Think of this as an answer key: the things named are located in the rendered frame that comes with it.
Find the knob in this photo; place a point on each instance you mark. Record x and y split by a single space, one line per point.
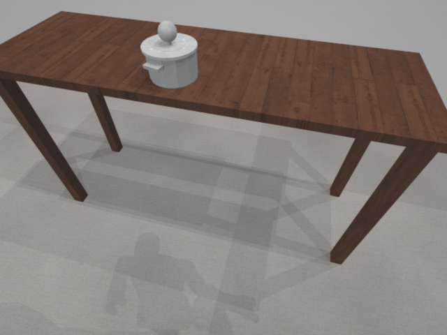
167 31

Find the table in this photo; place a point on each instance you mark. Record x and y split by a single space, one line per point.
367 93

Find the lid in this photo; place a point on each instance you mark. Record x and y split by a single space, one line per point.
183 46

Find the pot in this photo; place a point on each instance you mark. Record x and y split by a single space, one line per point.
173 74

